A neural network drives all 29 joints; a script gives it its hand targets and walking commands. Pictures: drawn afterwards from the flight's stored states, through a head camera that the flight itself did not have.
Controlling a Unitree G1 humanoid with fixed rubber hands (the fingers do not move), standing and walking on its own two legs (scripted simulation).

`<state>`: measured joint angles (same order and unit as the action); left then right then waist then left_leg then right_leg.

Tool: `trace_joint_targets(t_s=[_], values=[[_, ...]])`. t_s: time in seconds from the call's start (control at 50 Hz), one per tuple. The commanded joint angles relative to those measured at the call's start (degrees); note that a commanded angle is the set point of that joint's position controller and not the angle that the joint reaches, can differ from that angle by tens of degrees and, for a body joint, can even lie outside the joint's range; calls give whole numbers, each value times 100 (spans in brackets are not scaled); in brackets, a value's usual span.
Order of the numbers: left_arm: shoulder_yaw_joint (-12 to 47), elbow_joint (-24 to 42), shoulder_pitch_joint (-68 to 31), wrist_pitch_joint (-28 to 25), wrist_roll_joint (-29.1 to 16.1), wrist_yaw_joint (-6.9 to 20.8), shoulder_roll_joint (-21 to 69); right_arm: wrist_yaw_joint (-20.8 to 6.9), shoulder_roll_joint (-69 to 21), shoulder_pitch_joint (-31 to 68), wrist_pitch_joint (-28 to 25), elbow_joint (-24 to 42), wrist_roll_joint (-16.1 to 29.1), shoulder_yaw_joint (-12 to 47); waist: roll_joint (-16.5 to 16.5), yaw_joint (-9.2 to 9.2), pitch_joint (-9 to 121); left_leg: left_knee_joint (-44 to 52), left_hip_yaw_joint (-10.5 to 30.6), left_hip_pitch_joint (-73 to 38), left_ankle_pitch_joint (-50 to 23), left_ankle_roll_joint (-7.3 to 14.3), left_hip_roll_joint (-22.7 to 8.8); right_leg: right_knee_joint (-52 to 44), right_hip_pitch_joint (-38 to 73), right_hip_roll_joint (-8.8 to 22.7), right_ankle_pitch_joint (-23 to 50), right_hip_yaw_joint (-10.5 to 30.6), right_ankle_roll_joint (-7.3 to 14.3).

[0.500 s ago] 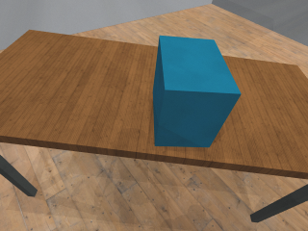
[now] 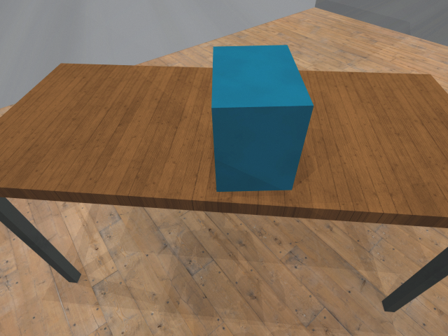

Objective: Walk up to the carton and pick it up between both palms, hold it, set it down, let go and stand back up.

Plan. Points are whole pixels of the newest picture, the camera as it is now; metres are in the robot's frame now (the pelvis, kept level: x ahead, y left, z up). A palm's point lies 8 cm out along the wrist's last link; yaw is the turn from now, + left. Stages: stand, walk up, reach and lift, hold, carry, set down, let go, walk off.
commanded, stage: walk up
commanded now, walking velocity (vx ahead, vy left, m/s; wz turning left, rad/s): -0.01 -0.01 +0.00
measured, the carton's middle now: (252, 117) +0.58 -0.03 +0.08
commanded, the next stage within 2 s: none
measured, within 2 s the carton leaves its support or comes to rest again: neither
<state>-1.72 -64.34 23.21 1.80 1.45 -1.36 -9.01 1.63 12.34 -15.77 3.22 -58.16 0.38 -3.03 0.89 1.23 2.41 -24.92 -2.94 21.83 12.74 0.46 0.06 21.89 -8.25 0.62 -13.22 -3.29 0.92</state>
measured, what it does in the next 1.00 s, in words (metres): walks ahead: left foot, then right foot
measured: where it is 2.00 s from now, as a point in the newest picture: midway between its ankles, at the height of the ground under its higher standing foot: outside the picture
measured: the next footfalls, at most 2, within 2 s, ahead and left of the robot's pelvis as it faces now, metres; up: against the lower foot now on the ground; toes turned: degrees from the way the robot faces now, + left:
left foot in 0.32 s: -0.03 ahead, +0.09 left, +0.00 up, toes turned +7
right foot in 0.72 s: +0.27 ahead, -0.15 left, +0.00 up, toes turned -10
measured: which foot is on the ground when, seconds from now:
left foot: up 0.00-0.30, down 0.32-0.76, up 0.78-1.00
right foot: down 0.00-0.32, up 0.34-0.70, down 0.72-1.00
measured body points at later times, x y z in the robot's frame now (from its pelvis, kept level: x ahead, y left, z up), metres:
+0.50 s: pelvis +0.04 +0.00 +0.00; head +0.04 +0.04 +0.45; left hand +0.05 +0.23 -0.17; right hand -0.02 -0.23 -0.13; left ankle -0.07 +0.08 -0.74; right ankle +0.06 -0.15 -0.67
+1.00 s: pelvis +0.12 -0.04 -0.01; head +0.16 -0.06 +0.44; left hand +0.18 +0.19 -0.15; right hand +0.19 -0.28 -0.17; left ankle +0.11 +0.10 -0.67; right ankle +0.23 -0.14 -0.74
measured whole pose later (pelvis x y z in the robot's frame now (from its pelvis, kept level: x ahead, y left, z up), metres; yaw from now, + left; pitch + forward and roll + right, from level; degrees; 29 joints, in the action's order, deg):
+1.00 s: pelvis +0.12 -0.04 -0.01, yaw +0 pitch -1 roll +2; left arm -1.1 -57.1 10.4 -1.4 1.2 -2.1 -9.1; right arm 2.7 11.6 -9.3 2.9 -58.1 -0.8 -2.3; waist 0.9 2.1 -6.3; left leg -62.5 0.1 26.5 29.8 -3.3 -0.7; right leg 28.1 -22.1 4.4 -4.6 -8.3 3.0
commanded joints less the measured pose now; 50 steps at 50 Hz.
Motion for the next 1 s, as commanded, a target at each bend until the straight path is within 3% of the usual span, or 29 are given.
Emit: trace_joint_targets(t_s=[0.0,0.04,0.08,0.12,0.18,0.22,0.26,0.28,0.3,0.32,0.34,0.38,0.44,0.52,0.56,0.6,0.66,0.68,0.7,0.72,0.74,0.76,0.78,0.82,0.84,0.86,0.88,0.92,0.98], values=[[80,398,-804,-164,76,-75,-734,-200,33,-583,61,42,-85,-31,-1101,-729,-1717,-2702,266,-444,303,-81,102,-2401,-3228,1541,-2825,1820,529],[65,493,-1060,-253,32,-96,-855,-267,198,-1251,9,-255,-173,-97,-636,-947,-1123,-3456,155,-359,255,-91,289,-1928,-2393,1020,-1284,856,372],[136,424,-639,-336,-81,-89,-633,-247,116,-1142,-71,-230,-228,-1,-660,-653,-725,-3099,-29,-241,379,-188,106,-1671,-1618,973,-1275,852,357],[-24,163,210,-358,-97,-50,-942,-273,256,-228,-198,205,-242,23,-1325,-94,-498,-2619,-314,541,803,-340,-160,-1793,-468,1294,-2832,1543,625],[6,-116,706,-287,-31,-114,-691,-190,204,487,-408,555,-148,70,-1201,324,-667,-1045,-285,823,1552,-340,-289,-1300,643,1337,-1819,1517,821],[-8,-259,855,-265,-31,-135,-629,-124,-33,240,-517,426,-114,148,-872,242,-600,218,-307,111,1179,-185,-217,-797,666,1238,-1016,1374,839],[-29,-236,464,-252,-60,-120,-644,-23,-96,-837,-627,-16,-82,149,-655,-214,-249,1144,-290,-1589,300,-127,-351,-23,-258,802,-338,752,625],[-8,-98,227,-299,-58,-77,-474,46,260,-1600,-672,-169,-120,68,-23,-576,-94,1189,601,-2860,394,33,-1101,978,-1581,537,-570,419,415],[58,115,135,-366,-95,-9,-36,76,699,-1922,-656,-315,-160,-32,1592,-588,-210,1329,2030,-3707,684,265,-2286,2070,-3218,79,-1546,-80,139],[-61,369,-679,-348,-48,23,-386,60,868,-2138,-566,-480,-182,-129,1736,-804,-744,1333,2409,-3121,643,724,-2783,2224,-3615,140,-1553,-223,64],[-170,640,-1157,-350,40,81,-670,83,566,-2164,-539,-524,-242,-67,1545,-858,-1282,1345,2629,-2823,-43,861,-2913,2757,-3985,337,-1340,7,-2],[-243,531,-1144,-326,73,240,-606,115,413,-1857,-567,-411,-236,49,321,-639,-1367,1289,1523,-2810,-810,488,-2315,3344,-3995,353,-626,230,-133],[-151,335,-501,-244,48,349,-177,52,359,-1320,-685,-201,-166,91,734,-164,-1286,1237,407,-1937,-1913,181,-1827,3836,-3248,321,83,-6,-292],[-113,591,-940,-188,-34,385,-199,-51,11,-1689,-784,-342,-177,241,1085,-259,-1377,1000,-136,-1548,-3648,131,-1600,3478,-3064,346,677,-266,-406],[27,785,-1344,-243,-66,359,10,-6,-226,-1426,-791,-384,-73,360,1407,-126,-1523,993,-831,-887,-3717,95,-802,2212,-1943,117,922,-568,-321],[-2,877,-1581,-306,-52,278,-115,52,1,-1791,-754,-659,-142,292,1323,-365,-1399,654,-661,-1085,-4135,282,-771,1819,-1513,-167,829,-907,-292],[-107,568,-478,-479,-93,119,-478,65,477,-1576,-728,-632,-132,129,979,141,-591,-572,-243,-1496,-4668,232,-958,743,-216,-92,1700,-721,-3],[-176,436,191,-549,-67,77,-718,104,457,-1579,-720,-643,-72,116,632,447,112,-1368,-231,-1529,-3639,121,-813,251,767,273,2844,-393,62],[-235,194,814,-627,19,62,-972,81,155,-1823,-719,-567,-5,227,-400,513,900,-2348,-202,-724,-674,4,-625,579,2088,1254,5294,413,296],[-345,69,1062,-609,4,72,-1327,110,-317,-2341,-674,-545,122,415,-1815,468,1834,-3692,-153,21,2681,-32,84,1300,3384,2524,8151,1638,874],[-300,150,762,-534,-147,32,-1345,116,-282,-2515,-554,-664,252,304,-1834,393,2462,-4138,199,-117,2604,-42,44,912,3306,2779,7318,1999,1542],[-154,371,186,-512,-215,20,-904,67,-5,-2098,-506,-647,195,239,-1289,282,2155,-4324,526,-211,2339,-33,-67,451,2472,2458,6231,1902,1582],[4,415,-8,-531,-178,-9,-521,-5,28,-1157,-502,-487,45,169,-693,313,1157,-4124,585,-183,2163,-4,-255,263,1293,2091,6219,1384,1299],[94,444,-685,-535,-76,-85,-377,-30,-636,-958,-392,-472,-115,306,-709,-67,74,-3140,460,-522,1830,-95,-523,-42,-311,1681,5006,537,873],[76,585,-850,-511,12,-103,-479,38,-533,-1097,-308,-481,-123,277,-710,-150,-279,-3160,437,-599,1738,-186,-438,-80,-779,1712,5336,531,789],[-107,833,-1006,-440,-41,-137,-1040,158,-163,-838,-112,-384,-127,113,-698,-35,-665,-3904,362,-83,2050,-377,-160,70,-747,2213,6498,859,1011],[-152,805,-830,-416,-9,-130,-1172,168,112,-916,3,-296,-111,7,-812,-94,-344,-3901,507,-90,1963,-413,-157,70,-641,2284,6282,937,1108],[-208,842,-791,-327,-43,-112,-1219,126,-22,-807,92,-209,-141,53,-726,-96,-13,-4175,341,-379,1627,-426,-101,-175,-1298,2007,4817,398,1103],[-288,1088,-1200,-106,44,-121,-1258,57,154,-524,274,8,-198,-92,-883,-157,2,-4712,441,19,1142,-456,-108,-730,-1657,2157,1082,988,1120]])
